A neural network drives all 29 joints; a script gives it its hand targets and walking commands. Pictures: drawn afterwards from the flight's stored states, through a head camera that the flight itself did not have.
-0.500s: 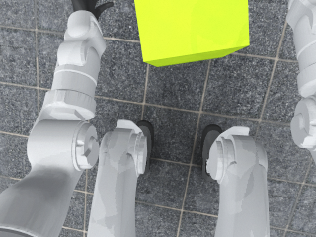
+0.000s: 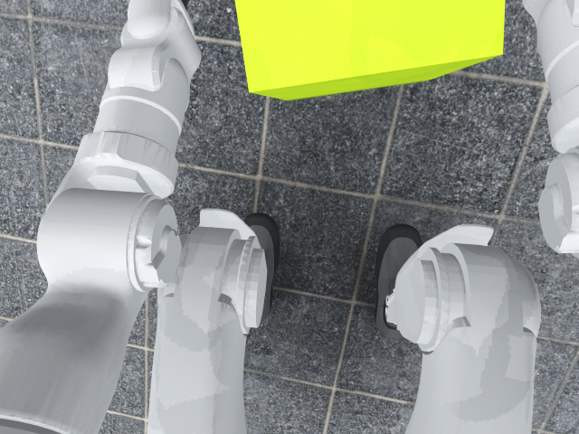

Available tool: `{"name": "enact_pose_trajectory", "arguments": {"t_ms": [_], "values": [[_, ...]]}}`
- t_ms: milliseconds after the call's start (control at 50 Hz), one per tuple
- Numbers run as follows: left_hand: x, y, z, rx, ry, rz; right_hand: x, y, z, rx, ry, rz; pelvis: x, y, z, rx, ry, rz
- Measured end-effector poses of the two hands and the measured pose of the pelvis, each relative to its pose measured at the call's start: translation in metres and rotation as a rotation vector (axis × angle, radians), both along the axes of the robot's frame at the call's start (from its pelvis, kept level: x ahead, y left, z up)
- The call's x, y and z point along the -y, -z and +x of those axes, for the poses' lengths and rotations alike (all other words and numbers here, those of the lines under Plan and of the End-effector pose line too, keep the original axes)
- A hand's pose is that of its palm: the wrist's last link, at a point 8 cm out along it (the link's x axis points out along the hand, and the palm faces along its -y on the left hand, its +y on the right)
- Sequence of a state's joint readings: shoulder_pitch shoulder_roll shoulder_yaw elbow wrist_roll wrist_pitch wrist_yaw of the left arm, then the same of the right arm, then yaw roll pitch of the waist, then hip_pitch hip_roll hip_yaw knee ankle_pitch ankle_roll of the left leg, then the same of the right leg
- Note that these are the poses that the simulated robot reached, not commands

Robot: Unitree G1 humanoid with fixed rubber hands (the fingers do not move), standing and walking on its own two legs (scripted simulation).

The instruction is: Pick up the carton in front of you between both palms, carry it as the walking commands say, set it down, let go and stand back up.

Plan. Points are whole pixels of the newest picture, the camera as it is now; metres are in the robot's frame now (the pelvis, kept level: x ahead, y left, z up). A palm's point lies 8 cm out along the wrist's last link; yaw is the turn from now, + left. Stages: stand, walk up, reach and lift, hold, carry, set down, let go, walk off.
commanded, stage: reach and lift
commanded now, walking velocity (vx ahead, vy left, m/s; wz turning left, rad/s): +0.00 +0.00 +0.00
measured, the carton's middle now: out of the picture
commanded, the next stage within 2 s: none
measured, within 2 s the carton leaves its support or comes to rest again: leaves its support in 0.56 s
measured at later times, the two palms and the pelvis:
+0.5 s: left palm out of the picture +0.55 +0.13 -0.16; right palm out of the picture +0.57 -0.17 -0.17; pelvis +0.00 +0.00 -0.01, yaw +0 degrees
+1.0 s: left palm out of the picture +0.50 +0.12 +0.01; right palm out of the picture +0.51 -0.18 +0.02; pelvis -0.01 +0.01 +0.08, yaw -4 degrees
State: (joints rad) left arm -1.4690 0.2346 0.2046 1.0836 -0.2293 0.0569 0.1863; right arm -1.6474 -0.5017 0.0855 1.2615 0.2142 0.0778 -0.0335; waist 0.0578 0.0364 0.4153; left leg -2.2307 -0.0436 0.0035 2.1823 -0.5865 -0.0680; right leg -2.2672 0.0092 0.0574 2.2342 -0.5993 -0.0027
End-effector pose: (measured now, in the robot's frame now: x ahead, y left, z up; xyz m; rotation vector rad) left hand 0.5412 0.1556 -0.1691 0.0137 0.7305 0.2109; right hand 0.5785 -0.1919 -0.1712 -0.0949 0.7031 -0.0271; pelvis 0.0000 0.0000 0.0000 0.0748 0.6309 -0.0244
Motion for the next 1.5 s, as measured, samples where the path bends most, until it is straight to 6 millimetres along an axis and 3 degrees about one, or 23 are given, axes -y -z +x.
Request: {"name": "enact_pose_trajectory", "arguments": {"t_ms": [140,260,520,640,700,780,860,940,1160,1300,1500], "values": [[0.008,-0.001,-0.006,-0.012,0.015,-0.01,-0.001,-0.001,-0.009,-0.022,0.001,0.005,-0.001,-0.004,-0.003,-0.016,0.002,-0.002],[0.028,-0.002,-0.001,-0.003,0.052,-0.035,-0.017,0.001,-0.008,-0.015,-0.023,0.014,-0.001,-0.007,-0.008,0.001,0.004,-0.003],[0.022,-0.006,0.011,-0.031,0.037,-0.041,-0.019,-0.001,-0.005,-0.049,-0.05,0.022,0.004,0.006,-0.002,-0.004,0.001,-0.005],[0.024,-0.026,0.008,-0.005,0.003,-0.025,-0.023,-0.009,-0.018,-0.03,-0.007,0.023,0.001,0.004,0.003,-0.035,0.007,-0.011],[0.028,-0.047,0.0,0.024,-0.011,-0.044,-0.02,-0.032,-0.027,-0.01,0.032,0.025,-0.003,-0.003,0.003,-0.054,0.017,-0.015],[0.036,-0.086,-0.012,0.059,-0.003,-0.067,-0.011,-0.082,-0.038,0.022,0.066,0.037,-0.008,-0.018,0.0,-0.074,0.032,-0.022],[0.043,-0.128,-0.024,0.064,0.009,-0.078,-0.005,-0.132,-0.051,0.025,0.096,0.042,-0.011,-0.039,-0.005,-0.092,0.047,-0.023],[0.042,-0.161,-0.036,0.038,0.017,-0.069,-0.007,-0.168,-0.061,0.0,0.095,0.035,-0.012,-0.063,-0.011,-0.106,0.055,-0.019],[0.029,-0.219,-0.047,0.052,0.018,-0.06,-0.019,-0.219,-0.076,0.012,0.097,0.044,-0.012,-0.11,-0.012,-0.137,0.042,-0.027],[0.034,-0.255,-0.05,0.062,0.039,-0.061,-0.014,-0.253,-0.089,0.023,0.128,0.055,-0.012,-0.138,-0.001,-0.134,0.046,-0.034],[0.033,-0.324,-0.068,0.051,0.053,-0.059,-0.015,-0.32,-0.111,0.012,0.15,0.07,-0.009,-0.193,0.019,-0.062,0.057,-0.036]]}}
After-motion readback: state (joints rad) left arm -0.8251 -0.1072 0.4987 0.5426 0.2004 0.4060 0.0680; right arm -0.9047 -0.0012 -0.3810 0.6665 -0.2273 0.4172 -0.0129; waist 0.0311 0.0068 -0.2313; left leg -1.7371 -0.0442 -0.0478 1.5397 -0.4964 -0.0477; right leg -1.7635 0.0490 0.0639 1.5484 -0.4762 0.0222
